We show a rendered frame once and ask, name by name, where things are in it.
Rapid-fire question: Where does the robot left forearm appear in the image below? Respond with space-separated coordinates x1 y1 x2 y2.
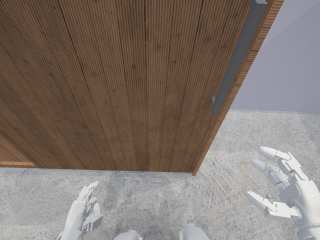
57 228 83 240

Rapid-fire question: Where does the robot right forearm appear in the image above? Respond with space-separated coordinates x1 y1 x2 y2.
297 225 320 240

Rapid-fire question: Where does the robot right thigh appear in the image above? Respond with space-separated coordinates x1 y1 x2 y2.
178 226 210 240

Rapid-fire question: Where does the robot left hand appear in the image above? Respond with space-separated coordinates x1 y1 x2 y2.
64 181 103 235

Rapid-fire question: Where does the robot right hand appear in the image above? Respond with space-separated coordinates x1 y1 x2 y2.
245 146 320 230

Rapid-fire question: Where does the handle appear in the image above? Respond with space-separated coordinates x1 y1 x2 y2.
211 0 268 115

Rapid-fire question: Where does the wardrobe door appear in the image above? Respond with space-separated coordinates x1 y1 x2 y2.
0 135 31 162
0 0 274 173

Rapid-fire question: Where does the right robot shin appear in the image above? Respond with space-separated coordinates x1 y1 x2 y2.
185 223 195 228

